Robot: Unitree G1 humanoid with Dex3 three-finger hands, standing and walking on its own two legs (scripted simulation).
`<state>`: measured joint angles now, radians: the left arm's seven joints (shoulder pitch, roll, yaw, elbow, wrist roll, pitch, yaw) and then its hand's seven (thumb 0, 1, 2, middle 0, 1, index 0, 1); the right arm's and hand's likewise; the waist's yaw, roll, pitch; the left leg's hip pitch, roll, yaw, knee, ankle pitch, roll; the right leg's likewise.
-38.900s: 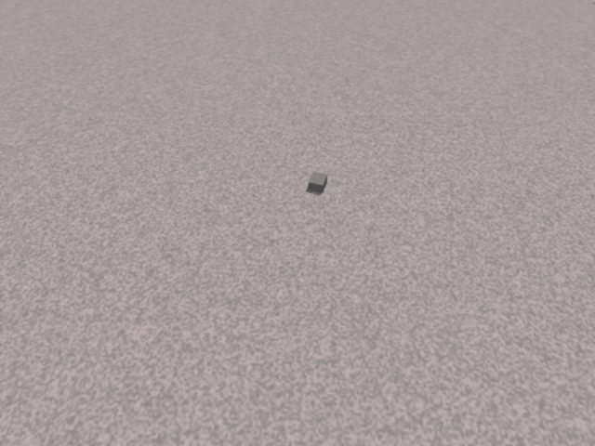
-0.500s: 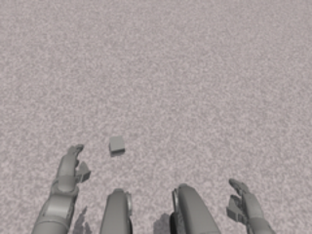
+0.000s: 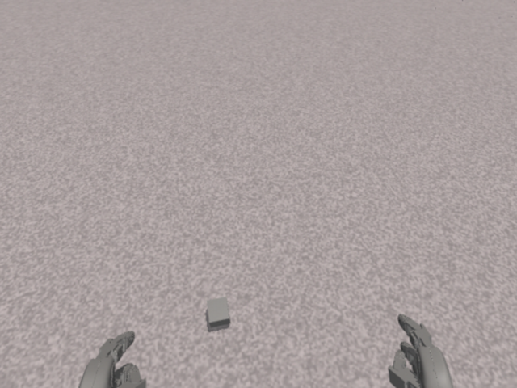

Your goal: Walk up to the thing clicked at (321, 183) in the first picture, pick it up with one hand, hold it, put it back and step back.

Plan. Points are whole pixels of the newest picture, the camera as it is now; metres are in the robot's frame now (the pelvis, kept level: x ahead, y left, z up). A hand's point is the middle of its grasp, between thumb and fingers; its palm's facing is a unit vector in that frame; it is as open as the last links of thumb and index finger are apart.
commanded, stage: home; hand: left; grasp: from above
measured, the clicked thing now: (218, 312) +0.52 +0.13 -0.69
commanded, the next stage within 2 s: none
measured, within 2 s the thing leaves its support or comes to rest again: neither
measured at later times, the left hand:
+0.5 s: hand (141, 386) +0.17 +0.18 -0.05, palm faces +0.05 -0.98 -0.20, open 7.4 cm
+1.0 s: hand out of the picture +0.16 +0.17 -0.05, palm faces +0.05 -0.98 -0.20, open 7.4 cm
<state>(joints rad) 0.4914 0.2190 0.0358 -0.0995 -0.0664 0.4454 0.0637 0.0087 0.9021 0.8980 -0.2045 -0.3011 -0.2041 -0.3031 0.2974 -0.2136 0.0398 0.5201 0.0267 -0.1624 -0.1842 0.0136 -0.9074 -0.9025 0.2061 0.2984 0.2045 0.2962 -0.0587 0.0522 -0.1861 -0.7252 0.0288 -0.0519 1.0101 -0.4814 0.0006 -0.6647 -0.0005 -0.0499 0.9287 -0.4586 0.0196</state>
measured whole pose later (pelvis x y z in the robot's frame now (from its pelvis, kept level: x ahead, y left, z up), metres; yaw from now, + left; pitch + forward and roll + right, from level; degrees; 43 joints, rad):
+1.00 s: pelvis +0.00 -0.01 +0.00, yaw +0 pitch +10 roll -3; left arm 0.50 0.22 0.04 -0.11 -0.05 0.45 0.02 0.01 0.90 0.90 -0.20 -0.30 -0.20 -0.30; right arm 0.29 -0.22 0.03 0.55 0.01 -0.24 -0.18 0.02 -0.91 -0.90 0.21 0.30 0.21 0.30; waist -0.04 0.04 -0.16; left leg -0.69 0.03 -0.05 1.00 -0.49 -0.01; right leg -0.64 0.00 -0.05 0.94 -0.47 0.01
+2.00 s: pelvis +0.00 +0.00 +0.00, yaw +0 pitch +10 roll -3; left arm 0.51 0.23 0.03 -0.13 -0.05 0.46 0.02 0.01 0.90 0.90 -0.20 -0.30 -0.20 -0.30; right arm 0.30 -0.21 0.03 0.54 0.01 -0.22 -0.18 0.02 -0.91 -0.90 0.21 0.30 0.21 0.30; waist -0.04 0.04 -0.17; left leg -0.70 0.03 -0.05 1.02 -0.49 0.00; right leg -0.64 0.00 -0.05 0.94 -0.47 0.02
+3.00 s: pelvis -0.01 -0.01 +0.06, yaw -2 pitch -4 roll +0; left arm 0.15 0.28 0.05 1.12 0.03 0.01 0.03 0.00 0.90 0.90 -0.21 -0.30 -0.21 -0.30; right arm 0.15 -0.29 -0.04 1.09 -0.03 0.00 -0.02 0.01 -0.91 -0.90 0.21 0.30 0.20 0.30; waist 0.00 0.02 0.06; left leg -0.14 0.01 0.02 0.40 -0.20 0.00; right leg -0.14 -0.02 0.01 0.41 -0.21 0.02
